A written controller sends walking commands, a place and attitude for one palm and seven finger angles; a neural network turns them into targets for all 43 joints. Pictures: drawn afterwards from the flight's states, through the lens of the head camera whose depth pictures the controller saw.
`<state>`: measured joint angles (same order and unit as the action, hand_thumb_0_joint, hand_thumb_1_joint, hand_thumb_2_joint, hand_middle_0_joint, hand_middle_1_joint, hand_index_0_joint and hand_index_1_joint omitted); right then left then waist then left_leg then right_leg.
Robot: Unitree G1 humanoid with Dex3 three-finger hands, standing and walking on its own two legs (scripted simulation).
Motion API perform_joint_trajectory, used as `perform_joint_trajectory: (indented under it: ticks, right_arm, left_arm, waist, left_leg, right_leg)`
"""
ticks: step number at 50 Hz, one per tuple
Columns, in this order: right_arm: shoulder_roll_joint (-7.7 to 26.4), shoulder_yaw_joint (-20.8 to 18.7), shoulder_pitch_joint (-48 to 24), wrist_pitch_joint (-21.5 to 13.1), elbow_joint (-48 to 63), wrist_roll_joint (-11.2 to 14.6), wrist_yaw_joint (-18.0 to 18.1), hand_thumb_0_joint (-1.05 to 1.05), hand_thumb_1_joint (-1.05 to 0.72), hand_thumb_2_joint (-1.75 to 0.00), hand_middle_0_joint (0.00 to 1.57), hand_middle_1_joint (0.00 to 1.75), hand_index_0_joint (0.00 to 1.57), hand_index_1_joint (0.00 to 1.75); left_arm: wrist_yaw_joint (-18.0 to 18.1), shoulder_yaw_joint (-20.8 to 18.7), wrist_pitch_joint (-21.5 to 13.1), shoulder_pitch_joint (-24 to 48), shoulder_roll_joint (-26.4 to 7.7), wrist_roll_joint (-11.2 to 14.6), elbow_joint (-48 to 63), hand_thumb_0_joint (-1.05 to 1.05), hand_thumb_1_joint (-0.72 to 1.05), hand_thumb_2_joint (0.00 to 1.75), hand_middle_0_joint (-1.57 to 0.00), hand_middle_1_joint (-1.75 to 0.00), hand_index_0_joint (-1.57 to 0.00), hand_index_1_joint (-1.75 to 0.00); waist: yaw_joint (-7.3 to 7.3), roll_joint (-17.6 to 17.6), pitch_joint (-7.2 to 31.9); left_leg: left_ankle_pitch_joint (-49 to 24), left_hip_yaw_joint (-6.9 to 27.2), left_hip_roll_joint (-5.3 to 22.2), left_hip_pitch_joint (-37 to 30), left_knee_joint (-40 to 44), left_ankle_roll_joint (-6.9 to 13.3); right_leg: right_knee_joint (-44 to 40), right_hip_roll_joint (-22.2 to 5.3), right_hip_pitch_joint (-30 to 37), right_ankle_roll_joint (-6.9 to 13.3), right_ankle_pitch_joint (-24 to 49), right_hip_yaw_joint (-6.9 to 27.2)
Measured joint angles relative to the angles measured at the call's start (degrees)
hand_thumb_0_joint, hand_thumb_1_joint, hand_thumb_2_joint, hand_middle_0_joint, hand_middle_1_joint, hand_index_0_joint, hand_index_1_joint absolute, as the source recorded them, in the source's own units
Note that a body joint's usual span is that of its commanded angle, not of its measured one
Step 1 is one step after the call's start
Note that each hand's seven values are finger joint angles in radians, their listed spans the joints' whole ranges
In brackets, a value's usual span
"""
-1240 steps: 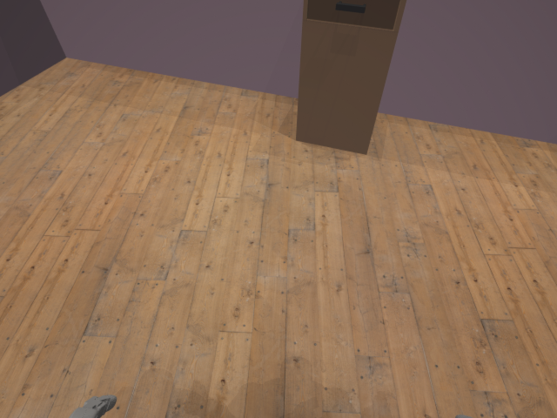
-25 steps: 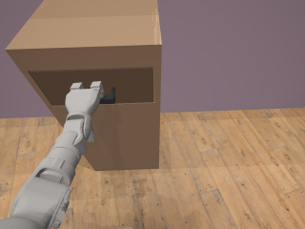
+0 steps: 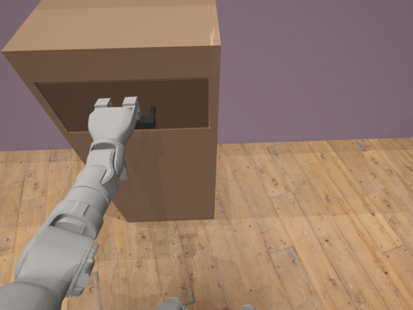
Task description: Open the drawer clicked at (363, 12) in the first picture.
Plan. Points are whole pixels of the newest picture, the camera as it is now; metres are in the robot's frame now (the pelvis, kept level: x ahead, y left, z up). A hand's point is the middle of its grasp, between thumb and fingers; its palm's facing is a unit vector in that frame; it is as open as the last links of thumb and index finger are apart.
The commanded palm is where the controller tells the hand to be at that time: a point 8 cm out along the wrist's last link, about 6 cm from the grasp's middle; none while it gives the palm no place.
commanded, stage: lift the fingers back up to retry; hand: left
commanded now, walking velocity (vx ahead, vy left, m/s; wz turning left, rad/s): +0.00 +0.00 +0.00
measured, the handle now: (130, 116) +0.54 +0.19 +0.03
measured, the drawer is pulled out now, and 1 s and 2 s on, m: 0.00 0.00 0.00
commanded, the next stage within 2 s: re-aim the fingers above the handle in 0.84 s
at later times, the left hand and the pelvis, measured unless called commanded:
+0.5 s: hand (117, 135) +0.45 +0.19 +0.07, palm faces +0.04 -0.06 -1.00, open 13.8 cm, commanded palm +0.42 +0.20 +0.13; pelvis +0.02 +0.01 +0.02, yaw -1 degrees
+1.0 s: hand (120, 133) +0.44 +0.18 +0.09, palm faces -0.01 -0.07 -1.00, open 13.8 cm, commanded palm +0.43 +0.20 +0.15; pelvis +0.04 -0.01 +0.02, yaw +1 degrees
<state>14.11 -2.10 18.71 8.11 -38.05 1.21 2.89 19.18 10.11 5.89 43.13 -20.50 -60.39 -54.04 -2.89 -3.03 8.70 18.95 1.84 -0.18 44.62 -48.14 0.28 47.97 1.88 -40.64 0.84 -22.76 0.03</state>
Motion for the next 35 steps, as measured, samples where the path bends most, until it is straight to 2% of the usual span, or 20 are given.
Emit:
perform_joint_trajectory:
  ticks: [13,24,29,35]
  right_arm:
    - [-0.5,-0.1,0.2,-0.2,0.6,0.0,0.2,0.01,-0.91,-0.9,0.2,0.3,0.2,0.29]
    - [-0.5,-1.2,-0.8,-0.6,0.0,-0.1,0.1,0.01,-0.91,-0.9,0.2,0.3,0.2,0.29]
    - [-0.3,-1.0,-2.5,-0.3,-0.6,0.2,-0.1,0.01,-0.91,-0.9,0.2,0.3,0.2,0.29]
    - [0.1,-0.3,-4.7,0.5,0.3,0.8,0.0,0.01,-0.91,-0.9,0.2,0.3,0.2,0.29]
  left_arm:
    - [-2.4,-1.8,-1.3,-3.0,-0.2,0.9,2.2,0.0,-0.49,0.3,-0.27,-1.24,-0.29,-1.25]
    - [-2.6,-2.7,-3.2,-9.8,0.1,1.3,11.1,0.0,-0.48,0.3,-0.3,-1.2,-0.31,-1.21]
    - [-2.7,-2.4,-0.7,-11.1,0.3,2.0,14.5,0.0,-0.49,0.3,-0.31,-1.2,-0.32,-1.2]
    - [-7.5,-1.1,3.7,-11.1,-0.8,3.8,16.4,0.0,-0.49,0.3,-0.32,-1.2,-0.32,-1.2]
  waist:
    - [-0.21,-0.3,-0.1]
    - [0.99,-0.9,-1.1]
    - [1.69,-1.1,-1.0]
    - [2.32,-1.1,-1.3]
  left_leg:
    - [0.1,-0.8,0.2,-2.6,1.4,0.3]
    - [0.0,-1.3,-0.1,-8.2,5.2,0.5]
    - [-0.1,-1.3,-0.2,-11.4,7.3,0.5]
    - [-0.8,-1.1,-0.4,-15.2,10.2,0.4]
  right_leg:
    - [-1.6,0.1,2.4,-0.3,0.3,0.8]
    - [-5.7,-0.2,8.1,-0.4,0.7,1.4]
    - [-7.7,-0.4,11.2,-0.4,0.8,1.5]
    - [-10.3,-0.7,15.0,-0.2,1.2,1.3]
